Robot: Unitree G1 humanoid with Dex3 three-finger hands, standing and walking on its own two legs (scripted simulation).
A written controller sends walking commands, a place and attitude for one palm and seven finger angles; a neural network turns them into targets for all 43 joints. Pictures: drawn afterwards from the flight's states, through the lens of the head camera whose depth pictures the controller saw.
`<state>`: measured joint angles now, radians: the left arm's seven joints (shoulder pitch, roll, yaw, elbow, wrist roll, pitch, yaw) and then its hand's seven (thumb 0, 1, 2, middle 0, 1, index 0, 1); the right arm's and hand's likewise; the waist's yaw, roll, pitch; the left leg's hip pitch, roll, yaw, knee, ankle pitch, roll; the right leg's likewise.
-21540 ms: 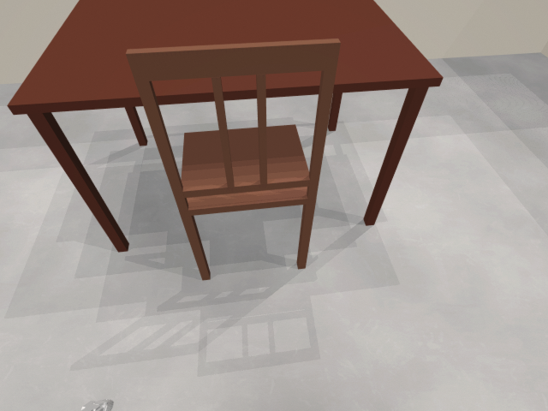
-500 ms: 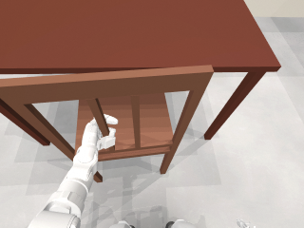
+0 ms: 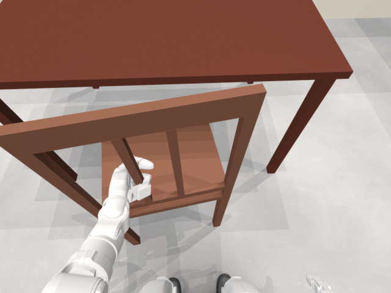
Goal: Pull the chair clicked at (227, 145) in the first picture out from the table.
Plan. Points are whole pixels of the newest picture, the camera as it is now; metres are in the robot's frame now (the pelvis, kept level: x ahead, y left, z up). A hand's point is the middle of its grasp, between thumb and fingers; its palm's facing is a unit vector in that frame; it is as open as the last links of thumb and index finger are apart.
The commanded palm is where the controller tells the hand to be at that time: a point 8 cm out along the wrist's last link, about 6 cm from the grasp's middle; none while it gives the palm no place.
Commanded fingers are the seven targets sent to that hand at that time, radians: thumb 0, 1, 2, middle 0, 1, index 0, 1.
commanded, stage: step backward, pulling the chair out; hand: left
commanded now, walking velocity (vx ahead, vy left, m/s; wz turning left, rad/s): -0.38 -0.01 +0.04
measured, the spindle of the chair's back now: (136, 175) +0.37 +0.14 -0.06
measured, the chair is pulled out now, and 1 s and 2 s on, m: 0.13 0.17 0.31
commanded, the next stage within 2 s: none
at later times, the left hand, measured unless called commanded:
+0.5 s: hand (143, 199) +0.32 +0.13 -0.07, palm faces +0.02 -0.98 -0.19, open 5.4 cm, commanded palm +0.31 +0.18 -0.06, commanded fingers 0.00 0.90 0.90 -0.50 -1.45 -0.50 -1.45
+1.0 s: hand (143, 202) +0.31 +0.12 -0.07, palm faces +0.04 -0.98 -0.19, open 5.4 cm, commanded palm +0.29 +0.18 -0.06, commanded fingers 0.00 0.90 0.90 -0.50 -1.45 -0.50 -1.45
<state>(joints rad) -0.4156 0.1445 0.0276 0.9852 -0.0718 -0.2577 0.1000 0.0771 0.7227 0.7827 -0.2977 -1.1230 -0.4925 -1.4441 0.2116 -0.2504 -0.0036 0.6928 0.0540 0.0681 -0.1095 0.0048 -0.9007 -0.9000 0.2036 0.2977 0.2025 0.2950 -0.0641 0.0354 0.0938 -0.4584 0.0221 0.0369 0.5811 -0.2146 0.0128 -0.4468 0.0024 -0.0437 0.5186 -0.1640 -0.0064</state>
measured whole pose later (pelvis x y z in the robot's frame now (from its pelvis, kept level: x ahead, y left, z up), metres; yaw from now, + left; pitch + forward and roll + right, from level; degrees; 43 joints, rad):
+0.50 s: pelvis -0.03 +0.00 -0.01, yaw +1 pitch +3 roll +0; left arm -0.44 0.14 0.03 1.05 -0.03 -0.29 0.12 0.06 0.68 0.81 -0.33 -1.14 -0.49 -1.44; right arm 0.23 -0.25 0.01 0.76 0.04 -0.04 -0.10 0.01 -0.90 -0.90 0.20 0.30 0.20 0.30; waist -0.06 0.03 0.11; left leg -0.49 -0.01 0.02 0.65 -0.29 -0.01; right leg -0.48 -0.02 -0.05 0.58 -0.16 -0.01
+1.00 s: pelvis -0.05 -0.01 -0.01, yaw +2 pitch +2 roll +2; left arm -0.47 0.16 0.05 0.99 -0.03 -0.24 0.11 0.07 0.68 0.81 -0.31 -1.19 -0.49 -1.44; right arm 0.17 -0.24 0.00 0.75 0.03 -0.03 -0.10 0.01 -0.90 -0.90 0.20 0.30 0.20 0.30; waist -0.06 -0.02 0.15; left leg -0.50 -0.04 -0.05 0.95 -0.49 -0.03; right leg -0.48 -0.06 -0.03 0.61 -0.17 -0.01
